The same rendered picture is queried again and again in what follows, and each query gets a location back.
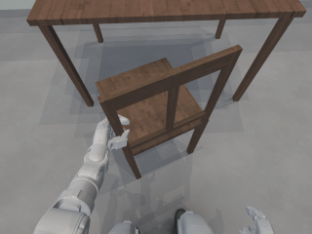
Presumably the table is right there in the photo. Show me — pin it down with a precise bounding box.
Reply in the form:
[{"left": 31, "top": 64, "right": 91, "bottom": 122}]
[{"left": 26, "top": 0, "right": 307, "bottom": 107}]

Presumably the robot left upper arm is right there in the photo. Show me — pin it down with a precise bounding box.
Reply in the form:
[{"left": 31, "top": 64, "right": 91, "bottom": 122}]
[{"left": 35, "top": 208, "right": 91, "bottom": 234}]

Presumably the chair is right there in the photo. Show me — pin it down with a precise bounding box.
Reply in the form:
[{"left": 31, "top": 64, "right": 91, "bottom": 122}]
[{"left": 96, "top": 44, "right": 243, "bottom": 179}]

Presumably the left robot forearm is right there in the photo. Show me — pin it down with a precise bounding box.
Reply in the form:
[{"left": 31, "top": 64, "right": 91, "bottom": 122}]
[{"left": 33, "top": 143, "right": 109, "bottom": 234}]

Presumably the left robot thigh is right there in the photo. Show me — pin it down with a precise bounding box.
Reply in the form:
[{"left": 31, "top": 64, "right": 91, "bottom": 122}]
[{"left": 108, "top": 222, "right": 139, "bottom": 234}]

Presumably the right robot hand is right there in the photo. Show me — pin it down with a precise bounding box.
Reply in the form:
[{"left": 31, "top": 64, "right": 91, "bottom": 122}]
[{"left": 239, "top": 206, "right": 275, "bottom": 234}]

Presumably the left robot hand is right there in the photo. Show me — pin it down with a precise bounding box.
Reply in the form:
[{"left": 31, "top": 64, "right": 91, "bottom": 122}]
[{"left": 93, "top": 114, "right": 130, "bottom": 150}]

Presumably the robot thigh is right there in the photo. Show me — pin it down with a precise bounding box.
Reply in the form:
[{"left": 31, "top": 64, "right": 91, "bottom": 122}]
[
  {"left": 177, "top": 214, "right": 214, "bottom": 234},
  {"left": 108, "top": 222, "right": 139, "bottom": 234}
]

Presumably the right robot thigh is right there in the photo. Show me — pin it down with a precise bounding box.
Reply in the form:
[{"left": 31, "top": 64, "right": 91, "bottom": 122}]
[{"left": 177, "top": 214, "right": 214, "bottom": 234}]

